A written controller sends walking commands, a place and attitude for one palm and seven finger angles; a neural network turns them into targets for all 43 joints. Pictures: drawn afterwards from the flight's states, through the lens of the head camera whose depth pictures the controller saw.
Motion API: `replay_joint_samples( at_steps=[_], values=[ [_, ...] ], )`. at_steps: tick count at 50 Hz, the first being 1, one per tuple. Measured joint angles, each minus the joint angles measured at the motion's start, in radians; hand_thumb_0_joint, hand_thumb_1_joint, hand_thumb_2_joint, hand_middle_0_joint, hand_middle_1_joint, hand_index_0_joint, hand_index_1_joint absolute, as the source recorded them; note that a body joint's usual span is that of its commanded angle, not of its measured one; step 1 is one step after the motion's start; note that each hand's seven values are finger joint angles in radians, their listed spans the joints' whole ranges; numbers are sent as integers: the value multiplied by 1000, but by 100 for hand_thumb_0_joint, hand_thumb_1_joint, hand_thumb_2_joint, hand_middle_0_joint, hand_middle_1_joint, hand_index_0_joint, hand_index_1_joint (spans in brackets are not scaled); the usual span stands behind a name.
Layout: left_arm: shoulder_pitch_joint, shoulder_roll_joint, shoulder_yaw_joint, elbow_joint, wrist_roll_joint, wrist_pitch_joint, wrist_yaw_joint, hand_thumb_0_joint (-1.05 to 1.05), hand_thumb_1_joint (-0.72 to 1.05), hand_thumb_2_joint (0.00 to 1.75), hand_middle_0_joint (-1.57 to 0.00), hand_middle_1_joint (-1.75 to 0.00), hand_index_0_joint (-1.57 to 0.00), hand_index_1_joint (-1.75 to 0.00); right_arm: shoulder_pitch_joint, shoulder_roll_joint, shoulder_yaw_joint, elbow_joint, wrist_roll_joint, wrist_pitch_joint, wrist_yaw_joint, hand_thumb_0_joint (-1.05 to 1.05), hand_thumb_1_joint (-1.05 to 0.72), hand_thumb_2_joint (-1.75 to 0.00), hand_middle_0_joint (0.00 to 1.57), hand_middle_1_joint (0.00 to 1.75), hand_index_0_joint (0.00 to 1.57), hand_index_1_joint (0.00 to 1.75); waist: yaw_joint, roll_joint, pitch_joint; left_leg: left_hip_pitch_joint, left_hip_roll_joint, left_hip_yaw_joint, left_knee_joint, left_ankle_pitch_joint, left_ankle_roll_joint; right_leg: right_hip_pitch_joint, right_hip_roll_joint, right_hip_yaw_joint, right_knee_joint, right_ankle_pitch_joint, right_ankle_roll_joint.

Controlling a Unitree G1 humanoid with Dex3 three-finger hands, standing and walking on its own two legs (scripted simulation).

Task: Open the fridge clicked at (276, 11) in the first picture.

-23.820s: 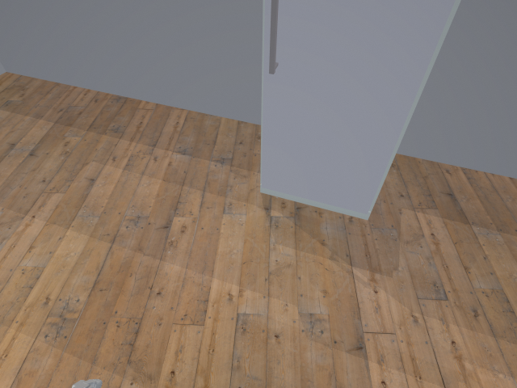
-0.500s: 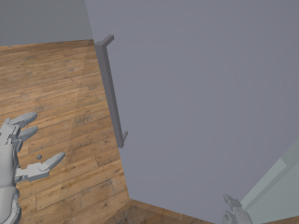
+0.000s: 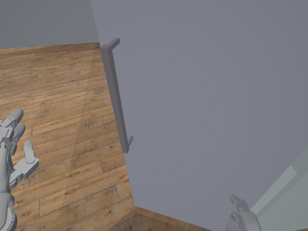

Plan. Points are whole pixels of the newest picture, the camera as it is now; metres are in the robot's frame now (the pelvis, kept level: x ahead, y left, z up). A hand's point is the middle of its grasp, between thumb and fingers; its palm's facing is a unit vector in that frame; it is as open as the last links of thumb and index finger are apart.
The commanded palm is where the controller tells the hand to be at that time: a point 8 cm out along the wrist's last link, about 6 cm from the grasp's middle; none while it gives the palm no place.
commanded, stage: draw the hand back to the body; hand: left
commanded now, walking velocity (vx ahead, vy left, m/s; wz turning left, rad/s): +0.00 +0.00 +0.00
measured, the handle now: (121, 106) +0.39 +0.16 +0.14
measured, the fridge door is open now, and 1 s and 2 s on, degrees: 64 64 64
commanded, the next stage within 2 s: step back with the hand held close in 0.12 s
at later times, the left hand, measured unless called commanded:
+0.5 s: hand (45, 159) +0.19 +0.26 +0.15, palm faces +0.36 -0.82 -0.44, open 7.4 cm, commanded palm +0.13 +0.31 +0.17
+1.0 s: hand (7, 189) +0.12 +0.29 +0.16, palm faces +0.44 -0.80 -0.41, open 7.4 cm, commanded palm +0.06 +0.33 +0.17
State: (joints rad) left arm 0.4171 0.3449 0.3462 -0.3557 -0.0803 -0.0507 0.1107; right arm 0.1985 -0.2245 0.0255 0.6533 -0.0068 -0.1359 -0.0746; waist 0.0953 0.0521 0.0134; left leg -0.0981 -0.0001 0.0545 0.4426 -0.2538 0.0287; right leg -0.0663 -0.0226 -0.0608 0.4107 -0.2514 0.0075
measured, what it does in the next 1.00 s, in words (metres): shifts its weight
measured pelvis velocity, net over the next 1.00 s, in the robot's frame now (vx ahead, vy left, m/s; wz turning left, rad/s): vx -0.08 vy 0.03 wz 0.00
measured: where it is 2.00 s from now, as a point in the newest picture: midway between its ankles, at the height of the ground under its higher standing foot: outside the picture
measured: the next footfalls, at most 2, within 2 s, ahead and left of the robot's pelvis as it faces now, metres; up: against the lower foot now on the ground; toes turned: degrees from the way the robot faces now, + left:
right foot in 1.10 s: -0.08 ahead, -0.11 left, +0.00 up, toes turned +3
left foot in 1.52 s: -0.06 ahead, +0.13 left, +0.00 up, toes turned -1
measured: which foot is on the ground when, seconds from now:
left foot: down 0.00-1.00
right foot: down 0.00-0.98, up 1.00-1.00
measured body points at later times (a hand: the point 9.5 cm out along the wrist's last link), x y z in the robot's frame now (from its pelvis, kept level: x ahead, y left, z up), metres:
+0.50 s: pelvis -0.02 +0.01 +0.00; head +0.00 +0.01 +0.45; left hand +0.17 +0.30 +0.18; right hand +0.16 -0.23 -0.08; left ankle +0.00 +0.10 -0.74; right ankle -0.01 -0.12 -0.74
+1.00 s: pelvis -0.08 +0.03 -0.02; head -0.06 +0.06 +0.43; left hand +0.09 +0.33 +0.18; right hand +0.08 -0.20 -0.09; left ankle +0.00 +0.10 -0.74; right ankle -0.02 -0.12 -0.74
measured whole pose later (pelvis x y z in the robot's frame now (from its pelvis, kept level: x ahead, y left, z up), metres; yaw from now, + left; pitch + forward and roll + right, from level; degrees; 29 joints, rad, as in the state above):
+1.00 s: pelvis -0.08 +0.03 -0.02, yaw +0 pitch -1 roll -3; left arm 0.48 0.39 0.42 -0.52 -0.02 -0.23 0.15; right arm 0.23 -0.21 0.01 0.57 -0.01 -0.09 -0.08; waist 0.02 -0.01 0.05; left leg -0.42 -0.01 0.06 0.63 -0.20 0.08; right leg -0.38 -0.02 -0.02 0.59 -0.24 0.03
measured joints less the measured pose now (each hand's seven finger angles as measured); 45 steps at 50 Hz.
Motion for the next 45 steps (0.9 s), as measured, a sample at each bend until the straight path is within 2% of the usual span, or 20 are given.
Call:
replay_joint_samples(
  at_steps=[13,15,20,27,34,40,45],
  values=[
    [-7,1,0,7,-1,-2,-2,1,89,90,-21,-30,-21,-30,8,2,0,10,-1,0,-3,2,-90,-90,20,30,20,30,-6,2,10,10,4,2,-11,11,-3,9,5,2,-11,11,-4],
    [-19,-2,6,-5,4,-17,-2,1,89,90,-21,-30,-21,-30,7,-5,6,-5,3,10,-2,2,-90,-90,20,30,20,30,-8,6,8,-12,10,0,3,8,-2,-4,11,0,-17,17,-3],
    [1,11,34,-42,18,-86,6,1,89,90,-21,-30,-21,-30,-23,-9,4,-39,-2,58,7,2,-90,-90,20,30,20,30,-41,-4,7,-95,19,9,29,11,3,-81,17,10,-15,41,1],
    [109,54,28,-110,21,-95,-1,1,89,90,-21,-30,-21,-30,-24,-5,-21,-98,6,108,-3,1,-90,-90,20,30,20,30,-76,-38,20,-153,0,40,40,22,22,-168,-4,40,42,38,19],
    [116,89,73,-151,24,-111,14,1,89,90,-21,-30,-21,-30,-5,4,-23,-119,9,105,-8,1,-90,-90,20,30,20,30,-72,-65,30,-205,-10,46,91,24,37,-227,-17,46,108,33,28],
    [83,60,91,-146,40,-137,23,1,89,90,-21,-30,-21,-30,6,9,-16,-119,11,78,-4,1,-90,-90,20,30,20,30,-67,-56,32,-263,-7,33,160,19,43,-271,-18,33,161,32,28],
    [78,31,76,-155,47,-158,32,1,89,90,-21,-30,-21,-30,19,13,-12,-97,4,61,2,1,-90,-90,20,30,20,30,-65,-56,22,-309,-6,16,203,-19,40,-295,-12,23,157,50,22]
  ],
)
